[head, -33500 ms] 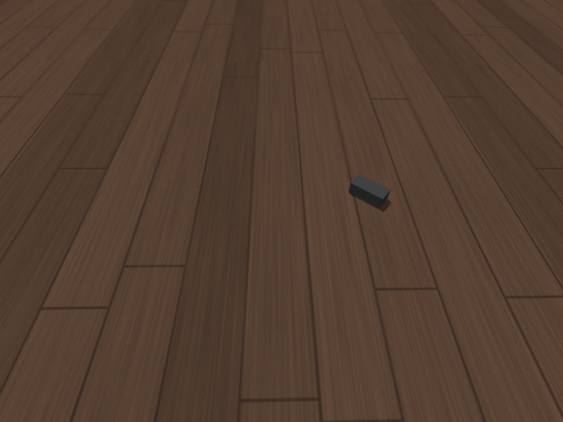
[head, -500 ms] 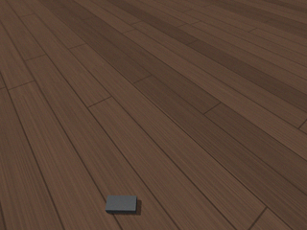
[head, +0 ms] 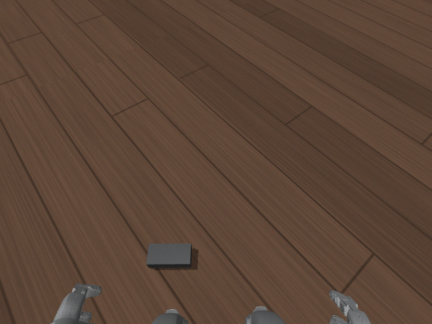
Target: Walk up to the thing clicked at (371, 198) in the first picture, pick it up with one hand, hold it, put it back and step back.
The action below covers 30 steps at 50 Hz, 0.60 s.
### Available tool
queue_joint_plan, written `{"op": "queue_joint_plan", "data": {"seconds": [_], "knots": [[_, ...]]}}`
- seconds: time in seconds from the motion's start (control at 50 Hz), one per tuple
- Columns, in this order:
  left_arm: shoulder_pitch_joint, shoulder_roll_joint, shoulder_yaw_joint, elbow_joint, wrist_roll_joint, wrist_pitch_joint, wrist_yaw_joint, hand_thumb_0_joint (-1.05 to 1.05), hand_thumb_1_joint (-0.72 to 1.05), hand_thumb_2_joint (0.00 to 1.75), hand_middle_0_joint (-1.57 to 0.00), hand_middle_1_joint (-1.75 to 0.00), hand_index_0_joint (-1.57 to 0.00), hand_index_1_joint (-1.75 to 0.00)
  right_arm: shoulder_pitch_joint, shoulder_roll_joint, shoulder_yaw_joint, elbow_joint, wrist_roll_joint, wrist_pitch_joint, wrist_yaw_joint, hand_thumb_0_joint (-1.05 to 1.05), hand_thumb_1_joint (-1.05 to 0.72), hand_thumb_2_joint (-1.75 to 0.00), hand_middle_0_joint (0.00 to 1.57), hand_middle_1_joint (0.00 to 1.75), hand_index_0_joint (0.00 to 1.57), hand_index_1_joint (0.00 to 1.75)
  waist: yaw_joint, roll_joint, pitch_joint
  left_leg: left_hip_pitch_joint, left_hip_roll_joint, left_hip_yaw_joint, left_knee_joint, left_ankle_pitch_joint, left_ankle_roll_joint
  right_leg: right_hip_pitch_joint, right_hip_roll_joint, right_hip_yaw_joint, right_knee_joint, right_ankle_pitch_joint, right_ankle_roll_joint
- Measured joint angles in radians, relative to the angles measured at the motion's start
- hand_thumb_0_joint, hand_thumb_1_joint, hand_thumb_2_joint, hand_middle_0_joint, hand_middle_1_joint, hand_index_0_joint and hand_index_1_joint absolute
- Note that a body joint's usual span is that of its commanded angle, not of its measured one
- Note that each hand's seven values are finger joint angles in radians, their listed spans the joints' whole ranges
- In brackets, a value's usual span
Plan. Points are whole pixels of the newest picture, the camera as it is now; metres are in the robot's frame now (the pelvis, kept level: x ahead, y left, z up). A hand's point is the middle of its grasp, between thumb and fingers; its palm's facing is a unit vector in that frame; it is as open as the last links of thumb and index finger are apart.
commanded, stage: rise first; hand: left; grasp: from above
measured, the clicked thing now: (170, 255) +0.41 +0.19 -0.70
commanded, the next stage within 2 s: none
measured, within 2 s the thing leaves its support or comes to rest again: neither
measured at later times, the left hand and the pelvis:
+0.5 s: hand (119, 306) +0.19 +0.25 -0.32, palm faces -0.41 -0.60 -0.68, open 14.0 cm; pelvis -0.03 +0.00 -0.16, yaw +1 degrees
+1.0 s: hand (140, 277) +0.28 +0.25 -0.48, palm faces -0.50 -0.19 -0.85, open 13.9 cm; pelvis -0.09 +0.00 -0.32, yaw -1 degrees
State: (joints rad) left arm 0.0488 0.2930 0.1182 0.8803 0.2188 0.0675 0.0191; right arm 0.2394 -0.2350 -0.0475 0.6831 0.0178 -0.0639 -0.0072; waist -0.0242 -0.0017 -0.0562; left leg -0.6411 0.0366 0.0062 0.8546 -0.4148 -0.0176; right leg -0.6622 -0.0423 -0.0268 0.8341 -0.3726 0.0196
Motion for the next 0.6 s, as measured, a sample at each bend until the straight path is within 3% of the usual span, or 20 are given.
{"op": "queue_joint_plan", "data": {"seconds": [0.12,0.26,0.36,0.44,0.6], "knots": [[0.079,-0.014,0.0,-0.153,0.082,-0.011,0.026,-0.01,-0.42,0.98,-0.07,-1.04,-0.07,-1.04,-0.027,-0.003,-0.008,-0.05,-0.013,-0.034,-0.003,0.01,-0.91,-0.9,0.2,0.3,0.2,0.3,0.009,-0.014,-0.035,-0.187,-0.001,-0.003,0.203,-0.087,0.005,-0.185,-0.005,0.007,0.196,-0.081,0.007],[0.143,-0.019,-0.028,-0.304,0.158,0.02,0.065,-0.01,-0.52,0.98,-0.08,-1.06,-0.08,-1.06,-0.07,0.002,-0.008,-0.092,-0.015,-0.059,-0.005,0.01,-0.91,-0.9,0.2,0.3,0.2,0.3,0.009,-0.009,-0.073,-0.368,-0.005,-0.017,0.381,-0.155,0.009,-0.358,-0.011,0.002,0.363,-0.146,0.011],[0.06,0.017,-0.048,-0.26,0.243,0.003,0.082,-0.01,-0.54,0.97,-0.08,-1.07,-0.08,-1.07,-0.11,-0.005,0.0,-0.107,-0.019,-0.09,0.0,0.01,-0.92,-0.91,0.2,0.3,0.2,0.3,0.001,-0.007,-0.109,-0.553,-0.013,-0.028,0.531,-0.197,0.007,-0.54,-0.02,0.001,0.516,-0.192,0.01],[-0.024,0.044,-0.068,-0.237,0.331,-0.044,0.11,-0.01,-0.53,0.95,-0.09,-1.07,-0.09,-1.07,-0.142,-0.018,-0.001,-0.103,-0.018,-0.108,0.01,0.01,-0.91,-0.9,0.2,0.3,0.2,0.3,-0.007,-0.006,-0.131,-0.719,-0.017,-0.034,0.672,-0.234,0.004,-0.706,-0.024,0.005,0.659,-0.231,0.009],[-0.231,0.069,-0.086,-0.149,0.501,-0.096,0.186,-0.01,-0.52,0.96,-0.09,-1.07,-0.1,-1.06,-0.184,-0.04,-0.021,-0.054,-0.014,-0.09,0.03,0.01,-0.91,-0.9,0.2,0.3,0.2,0.3,-0.01,0.007,-0.138,-1.016,-0.02,-0.045,0.927,-0.278,-0.004,-1.008,-0.025,0.013,0.916,-0.274,0.0]]}}
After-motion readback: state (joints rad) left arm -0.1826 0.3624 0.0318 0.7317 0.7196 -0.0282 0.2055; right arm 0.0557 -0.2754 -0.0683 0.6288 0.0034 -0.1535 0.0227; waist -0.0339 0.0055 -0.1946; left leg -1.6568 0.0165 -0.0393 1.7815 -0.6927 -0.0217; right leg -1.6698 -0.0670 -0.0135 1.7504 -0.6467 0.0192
